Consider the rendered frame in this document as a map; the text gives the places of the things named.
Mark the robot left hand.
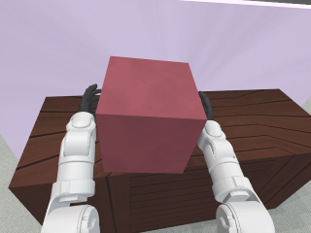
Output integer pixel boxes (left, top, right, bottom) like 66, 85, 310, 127
77, 83, 102, 117

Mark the pedestal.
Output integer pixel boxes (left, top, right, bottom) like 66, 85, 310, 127
8, 88, 311, 233

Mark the right robot forearm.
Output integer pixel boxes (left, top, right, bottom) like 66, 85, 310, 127
197, 120, 275, 233

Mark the left robot upper arm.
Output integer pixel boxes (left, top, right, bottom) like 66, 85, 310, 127
42, 204, 100, 233

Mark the right robot upper arm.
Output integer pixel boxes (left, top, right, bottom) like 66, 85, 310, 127
216, 201, 275, 233

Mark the carton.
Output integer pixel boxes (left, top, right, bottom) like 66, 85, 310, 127
95, 55, 208, 174

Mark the robot right hand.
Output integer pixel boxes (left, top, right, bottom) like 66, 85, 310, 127
198, 90, 215, 121

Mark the left robot forearm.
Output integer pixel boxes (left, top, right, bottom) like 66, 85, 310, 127
41, 112, 96, 233

